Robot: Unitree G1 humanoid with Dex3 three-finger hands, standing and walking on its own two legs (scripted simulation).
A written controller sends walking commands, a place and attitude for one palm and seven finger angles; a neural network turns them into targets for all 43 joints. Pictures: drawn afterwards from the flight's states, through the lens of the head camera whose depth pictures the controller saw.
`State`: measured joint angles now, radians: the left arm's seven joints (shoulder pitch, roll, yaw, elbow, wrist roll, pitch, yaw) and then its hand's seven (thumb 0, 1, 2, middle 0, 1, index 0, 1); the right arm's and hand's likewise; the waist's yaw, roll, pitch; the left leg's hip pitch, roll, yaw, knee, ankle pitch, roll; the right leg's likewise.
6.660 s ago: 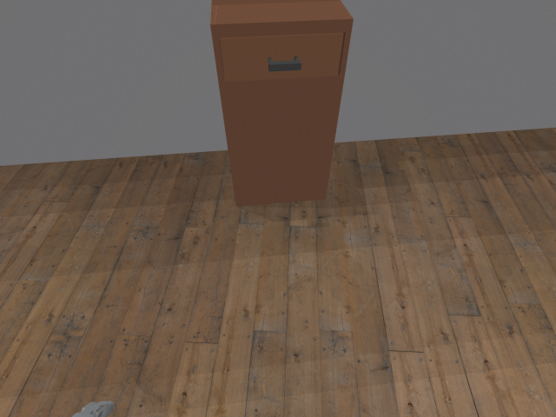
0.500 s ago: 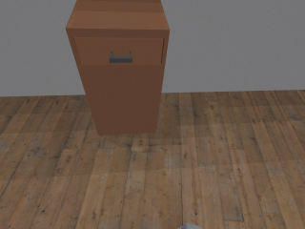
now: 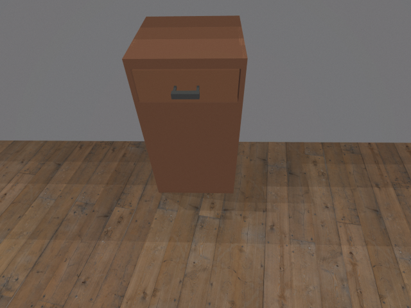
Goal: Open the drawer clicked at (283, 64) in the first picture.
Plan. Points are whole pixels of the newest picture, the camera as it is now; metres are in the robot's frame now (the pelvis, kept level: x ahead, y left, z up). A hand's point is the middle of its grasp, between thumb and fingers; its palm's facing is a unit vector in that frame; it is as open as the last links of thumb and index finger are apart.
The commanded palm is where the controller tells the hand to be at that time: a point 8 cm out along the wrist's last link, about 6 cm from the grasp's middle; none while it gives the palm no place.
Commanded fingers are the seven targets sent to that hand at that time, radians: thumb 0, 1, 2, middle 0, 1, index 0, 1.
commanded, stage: take the last steps up to it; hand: left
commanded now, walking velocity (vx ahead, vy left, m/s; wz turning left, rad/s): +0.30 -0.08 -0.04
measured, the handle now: (186, 91) +0.86 +0.12 -0.05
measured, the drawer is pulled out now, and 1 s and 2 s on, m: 0.00 0.00 0.00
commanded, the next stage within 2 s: come to a stop and stand still in 0.96 s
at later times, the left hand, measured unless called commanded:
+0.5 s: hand out of the picture +0.17 +0.20 -0.18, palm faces -0.04 -0.98 -0.17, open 7.4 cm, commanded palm none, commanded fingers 0.00 0.90 0.90 -0.20 -0.30 -0.20 -0.30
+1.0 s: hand (168, 257) +0.29 +0.12 -0.18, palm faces +0.05 -0.98 -0.17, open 7.3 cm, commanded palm none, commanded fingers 0.00 0.90 0.90 -0.20 -0.30 -0.20 -0.30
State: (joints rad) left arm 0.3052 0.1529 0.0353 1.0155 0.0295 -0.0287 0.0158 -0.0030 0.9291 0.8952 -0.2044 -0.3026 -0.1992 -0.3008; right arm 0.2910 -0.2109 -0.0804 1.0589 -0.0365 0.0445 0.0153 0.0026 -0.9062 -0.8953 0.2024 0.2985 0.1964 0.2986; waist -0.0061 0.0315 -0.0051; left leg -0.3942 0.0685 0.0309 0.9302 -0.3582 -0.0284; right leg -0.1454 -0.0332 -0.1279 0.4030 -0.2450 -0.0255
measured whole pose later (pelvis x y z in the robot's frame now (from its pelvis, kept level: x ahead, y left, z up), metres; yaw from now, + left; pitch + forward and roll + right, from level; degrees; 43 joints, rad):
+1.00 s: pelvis +0.28 -0.06 -0.01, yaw -1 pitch -1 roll -2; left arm 0.30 0.16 0.04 1.10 0.03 -0.05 0.00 -0.01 0.93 0.90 -0.20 -0.30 -0.20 -0.30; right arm 0.18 -0.17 -0.05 1.01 -0.03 -0.03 0.01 0.00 -0.91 -0.90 0.20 0.30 0.19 0.30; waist 0.01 0.02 0.00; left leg -0.38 0.10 0.12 0.65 -0.27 -0.01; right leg -0.15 0.02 -0.20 0.44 -0.27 -0.06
